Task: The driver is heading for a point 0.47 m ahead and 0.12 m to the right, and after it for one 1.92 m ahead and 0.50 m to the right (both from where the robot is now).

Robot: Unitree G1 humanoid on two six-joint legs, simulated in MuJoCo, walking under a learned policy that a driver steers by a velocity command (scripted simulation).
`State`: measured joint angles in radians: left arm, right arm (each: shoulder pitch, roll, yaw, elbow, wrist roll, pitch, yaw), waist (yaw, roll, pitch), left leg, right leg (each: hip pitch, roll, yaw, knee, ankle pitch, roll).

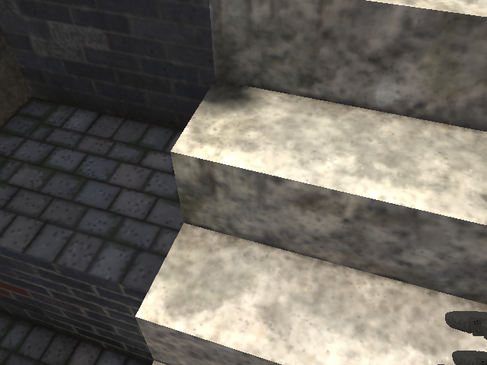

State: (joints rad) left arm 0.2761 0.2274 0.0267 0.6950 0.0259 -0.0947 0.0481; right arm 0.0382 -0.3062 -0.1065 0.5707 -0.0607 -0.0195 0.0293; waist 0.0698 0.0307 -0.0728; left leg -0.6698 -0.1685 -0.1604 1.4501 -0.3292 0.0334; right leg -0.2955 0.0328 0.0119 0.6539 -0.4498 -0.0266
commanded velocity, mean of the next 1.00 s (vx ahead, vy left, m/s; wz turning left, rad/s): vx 0.95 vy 0.00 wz -0.62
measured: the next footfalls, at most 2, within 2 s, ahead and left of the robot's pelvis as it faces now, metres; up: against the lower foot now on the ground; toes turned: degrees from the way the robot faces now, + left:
left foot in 0.26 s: +0.06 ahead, +0.20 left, +0.00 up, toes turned -2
right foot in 0.60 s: -0.03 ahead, +0.06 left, +0.01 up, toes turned -26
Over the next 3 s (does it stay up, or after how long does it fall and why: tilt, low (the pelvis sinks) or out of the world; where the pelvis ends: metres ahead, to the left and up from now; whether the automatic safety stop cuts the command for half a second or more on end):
falls after 2.24 s (tilt)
